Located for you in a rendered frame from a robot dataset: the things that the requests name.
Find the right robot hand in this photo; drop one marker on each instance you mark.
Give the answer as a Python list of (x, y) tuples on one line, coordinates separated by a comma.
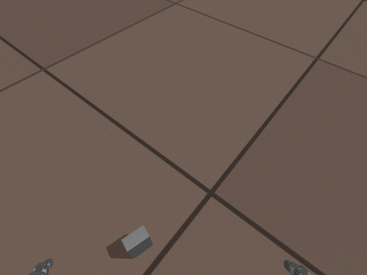
[(295, 269)]

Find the carton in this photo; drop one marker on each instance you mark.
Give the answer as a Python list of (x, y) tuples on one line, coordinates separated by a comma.
[(137, 242)]

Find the left robot hand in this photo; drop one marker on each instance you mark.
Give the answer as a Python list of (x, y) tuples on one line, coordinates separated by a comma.
[(42, 268)]

